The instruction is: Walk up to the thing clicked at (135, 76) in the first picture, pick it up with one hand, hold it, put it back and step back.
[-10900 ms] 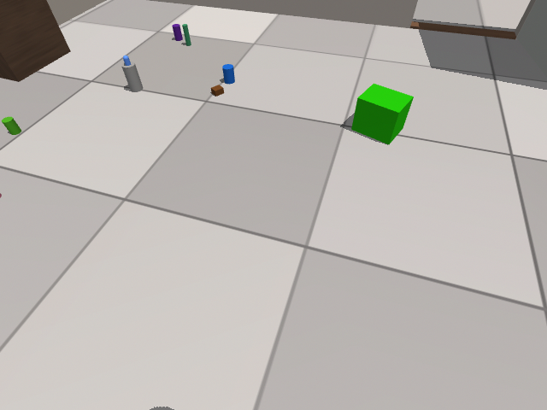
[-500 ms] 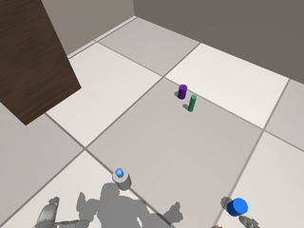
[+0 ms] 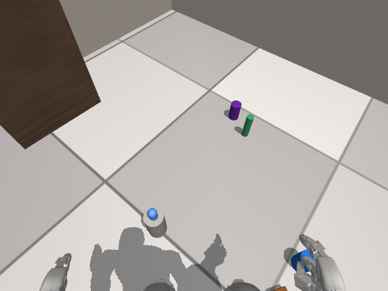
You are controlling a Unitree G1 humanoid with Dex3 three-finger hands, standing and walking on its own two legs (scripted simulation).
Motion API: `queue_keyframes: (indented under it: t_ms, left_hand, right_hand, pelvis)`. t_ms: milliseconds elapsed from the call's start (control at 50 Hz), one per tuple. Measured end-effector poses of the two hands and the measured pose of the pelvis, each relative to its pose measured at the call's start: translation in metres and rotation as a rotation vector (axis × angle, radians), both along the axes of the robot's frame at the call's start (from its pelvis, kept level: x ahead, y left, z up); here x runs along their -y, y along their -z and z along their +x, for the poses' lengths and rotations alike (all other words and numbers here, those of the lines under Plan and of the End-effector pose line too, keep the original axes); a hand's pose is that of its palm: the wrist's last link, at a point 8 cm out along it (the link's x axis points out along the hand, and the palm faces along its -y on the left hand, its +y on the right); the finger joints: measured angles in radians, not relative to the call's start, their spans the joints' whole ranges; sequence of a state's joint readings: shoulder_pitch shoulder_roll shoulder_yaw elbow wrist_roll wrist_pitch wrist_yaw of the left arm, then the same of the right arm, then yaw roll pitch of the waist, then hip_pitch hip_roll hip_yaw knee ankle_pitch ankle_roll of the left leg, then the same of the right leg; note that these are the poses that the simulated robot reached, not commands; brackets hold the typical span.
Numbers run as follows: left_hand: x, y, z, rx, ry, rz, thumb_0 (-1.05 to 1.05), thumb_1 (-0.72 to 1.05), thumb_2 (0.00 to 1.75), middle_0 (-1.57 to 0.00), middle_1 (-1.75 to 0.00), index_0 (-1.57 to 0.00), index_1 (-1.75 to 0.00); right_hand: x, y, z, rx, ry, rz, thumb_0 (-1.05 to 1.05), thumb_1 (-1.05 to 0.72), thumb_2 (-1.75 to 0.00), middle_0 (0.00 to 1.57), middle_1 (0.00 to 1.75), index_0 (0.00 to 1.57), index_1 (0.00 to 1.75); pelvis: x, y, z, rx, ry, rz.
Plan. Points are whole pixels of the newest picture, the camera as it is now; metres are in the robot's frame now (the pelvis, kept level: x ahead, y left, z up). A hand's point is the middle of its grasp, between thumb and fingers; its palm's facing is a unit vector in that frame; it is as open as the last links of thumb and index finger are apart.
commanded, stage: go down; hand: left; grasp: from the side
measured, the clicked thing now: (155, 220) +0.44 +0.17 -0.60
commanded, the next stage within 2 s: none
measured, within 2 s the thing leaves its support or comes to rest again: neither
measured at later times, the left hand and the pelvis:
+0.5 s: hand (83, 262) +0.21 +0.28 -0.18, palm faces +0.14 -0.95 -0.26, open 17.4 cm; pelvis -0.04 -0.01 -0.08, yaw +0 degrees
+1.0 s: hand (84, 223) +0.33 +0.33 -0.25, palm faces +0.11 -0.99 -0.13, open 17.4 cm; pelvis -0.09 -0.01 -0.22, yaw -2 degrees
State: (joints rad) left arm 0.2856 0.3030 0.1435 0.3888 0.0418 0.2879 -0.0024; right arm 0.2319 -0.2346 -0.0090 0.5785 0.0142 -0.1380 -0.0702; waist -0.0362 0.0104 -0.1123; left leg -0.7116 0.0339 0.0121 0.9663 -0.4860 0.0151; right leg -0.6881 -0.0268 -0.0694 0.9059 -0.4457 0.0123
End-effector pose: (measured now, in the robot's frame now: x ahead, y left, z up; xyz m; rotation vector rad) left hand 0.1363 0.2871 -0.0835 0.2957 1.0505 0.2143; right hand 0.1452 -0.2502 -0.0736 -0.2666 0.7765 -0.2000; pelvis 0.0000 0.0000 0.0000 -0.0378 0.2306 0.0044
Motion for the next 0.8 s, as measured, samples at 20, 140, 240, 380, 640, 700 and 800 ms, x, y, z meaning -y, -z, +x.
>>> queue_keyframes:
  t_ms: [20,140,240,380,640,700,800]
  left_hand:
    - [0.0,0.001,-0.001,0.0,-0.001,0.0,-0.01,-0.52,0.06,-0.09,-0.06,-0.07,-0.08]
    - [0.001,0.003,-0.007,0.013,-0.007,0.002,-0.01,-0.54,0.07,-0.09,-0.06,-0.06,-0.08]
    - [-0.001,0.006,-0.009,0.026,-0.016,0.011,-0.01,-0.53,0.09,-0.08,-0.07,-0.06,-0.09]
    - [-0.018,0.03,0.008,0.091,-0.048,0.01,-0.01,-0.52,0.1,-0.08,-0.07,-0.06,-0.09]
    - [-0.06,0.097,0.11,0.49,0.078,-0.101,-0.01,-0.55,0.04,-0.08,-0.05,-0.06,-0.06]
    - [-0.066,0.107,0.125,0.54,0.094,-0.111,-0.01,-0.55,0.04,-0.08,-0.04,-0.06,-0.05]
    - [-0.077,0.123,0.136,0.595,0.075,-0.132,-0.01,-0.57,0.03,-0.07,-0.04,-0.06,-0.05]
  right_hand:
    - [-0.001,0.001,0.0,0.004,-0.002,0.0,0.01,-0.83,-0.88,0.21,0.3,0.2,0.3]
    - [-0.006,0.01,-0.002,0.02,-0.004,-0.003,0.01,-0.82,-0.88,0.21,0.3,0.2,0.3]
    - [-0.006,0.016,-0.007,0.031,0.003,-0.012,0.01,-0.83,-0.88,0.21,0.3,0.21,0.3]
    - [0.002,0.033,-0.015,0.043,-0.025,-0.046,0.01,-0.86,-0.89,0.21,0.3,0.21,0.3]
    - [0.034,0.14,-0.055,-0.126,-0.049,-0.112,0.01,-0.92,-0.9,0.21,0.3,0.2,0.3]
    - [0.035,0.167,-0.07,-0.187,-0.043,-0.099,0.01,-0.91,-0.9,0.21,0.3,0.2,0.29]
    - [0.031,0.203,-0.093,-0.271,-0.047,-0.067,0.01,-0.91,-0.9,0.21,0.3,0.2,0.29]
  pelvis:
    - [0.0,0.002,-0.001,-0.004,0.0,-0.001]
    - [0.0,0.012,-0.004,-0.024,-0.003,-0.006]
    - [0.002,0.018,-0.007,-0.034,-0.007,-0.009]
    - [0.006,0.039,-0.022,-0.078,-0.01,-0.011]
    - [0.009,0.135,-0.053,-0.262,0.009,-0.01]
    - [0.008,0.154,-0.058,-0.289,0.014,-0.011]
    - [0.01,0.177,-0.067,-0.319,0.02,-0.009]
